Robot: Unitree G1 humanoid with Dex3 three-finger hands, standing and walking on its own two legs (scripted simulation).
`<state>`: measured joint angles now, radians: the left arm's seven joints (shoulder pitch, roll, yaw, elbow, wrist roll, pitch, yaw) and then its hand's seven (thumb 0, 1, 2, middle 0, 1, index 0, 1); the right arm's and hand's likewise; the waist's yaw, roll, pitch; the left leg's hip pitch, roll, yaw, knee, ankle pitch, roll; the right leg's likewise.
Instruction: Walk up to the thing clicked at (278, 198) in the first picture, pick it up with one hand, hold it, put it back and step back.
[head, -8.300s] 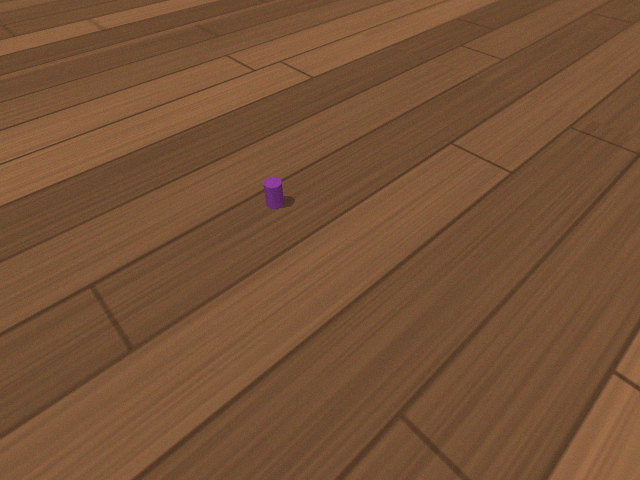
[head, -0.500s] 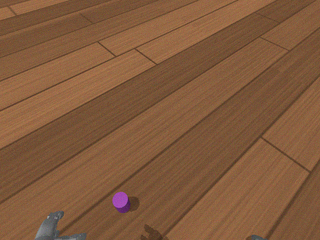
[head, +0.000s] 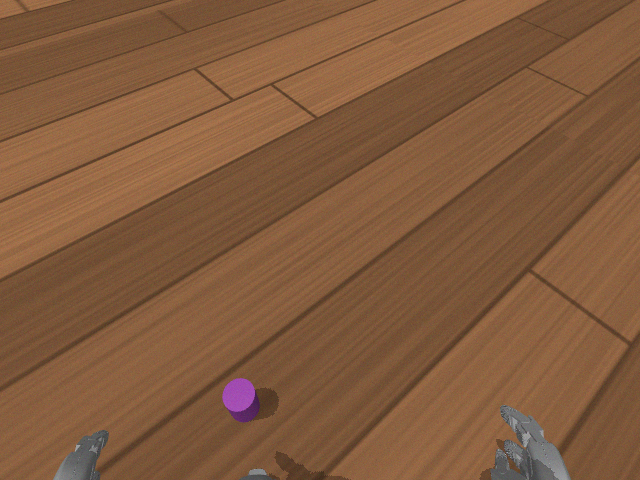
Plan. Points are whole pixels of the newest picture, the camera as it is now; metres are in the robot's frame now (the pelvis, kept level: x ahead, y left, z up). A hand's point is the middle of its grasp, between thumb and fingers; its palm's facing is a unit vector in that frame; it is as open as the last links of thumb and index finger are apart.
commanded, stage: go down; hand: left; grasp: from the side
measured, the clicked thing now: (242, 400) +0.39 +0.21 -0.65
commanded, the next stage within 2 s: none
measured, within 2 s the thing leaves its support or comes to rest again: neither
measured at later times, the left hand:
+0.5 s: hand out of the picture +0.13 +0.27 -0.14, palm faces +0.08 -0.93 -0.36, open 17.4 cm
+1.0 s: hand (125, 433) +0.24 +0.33 -0.24, palm faces +0.12 -0.96 -0.25, open 16.8 cm
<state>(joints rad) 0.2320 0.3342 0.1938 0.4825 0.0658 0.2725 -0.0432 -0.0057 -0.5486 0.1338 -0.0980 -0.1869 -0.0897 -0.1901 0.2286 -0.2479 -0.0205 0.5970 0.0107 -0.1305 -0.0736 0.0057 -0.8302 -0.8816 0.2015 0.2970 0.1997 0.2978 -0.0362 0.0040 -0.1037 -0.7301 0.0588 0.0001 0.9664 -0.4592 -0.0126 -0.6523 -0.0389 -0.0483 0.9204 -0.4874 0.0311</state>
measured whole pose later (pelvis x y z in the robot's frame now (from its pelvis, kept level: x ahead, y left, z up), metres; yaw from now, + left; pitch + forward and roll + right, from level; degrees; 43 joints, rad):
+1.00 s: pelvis -0.06 +0.00 -0.17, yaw -2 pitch +30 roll -4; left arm -0.15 0.54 0.52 0.76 -0.09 -0.28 -0.34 -0.01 -0.42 0.16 -0.05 -0.12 -0.04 -0.13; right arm 0.13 -0.29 0.00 0.63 -0.01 -0.18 -0.06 0.01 -0.89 -0.90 0.20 0.30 0.20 0.30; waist -0.03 -0.01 -0.18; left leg -1.59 0.07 -0.05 1.69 -0.63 -0.01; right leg -1.51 -0.03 -0.04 1.67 -0.68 0.03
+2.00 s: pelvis -0.10 +0.00 -0.32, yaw -7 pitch +31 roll -7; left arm -0.54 0.85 0.79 1.05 -0.18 -0.42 -0.67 -0.01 -0.48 0.11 -0.03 -0.09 -0.03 -0.09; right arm 0.09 -0.34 0.09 0.69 -0.05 -0.16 -0.03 0.00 -0.91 -0.91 0.20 0.30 0.20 0.30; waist -0.07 -0.04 -0.10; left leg -2.11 0.07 -0.13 2.20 -0.65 -0.02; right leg -2.00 0.00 -0.06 2.16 -0.71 0.03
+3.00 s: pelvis -0.11 +0.01 -0.43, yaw -14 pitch +18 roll -13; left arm -0.61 0.92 0.73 1.38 -0.21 -0.85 -0.58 -0.02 -0.61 0.04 -0.07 -0.11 -0.06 -0.12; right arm -0.11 -0.37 0.38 0.62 -0.25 -0.08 0.04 0.00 -0.92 -0.91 0.20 0.30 0.20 0.30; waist -0.20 -0.23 0.19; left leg -2.25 0.07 -0.31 2.59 -0.69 -0.02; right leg -2.09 0.07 -0.16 2.44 -0.70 0.06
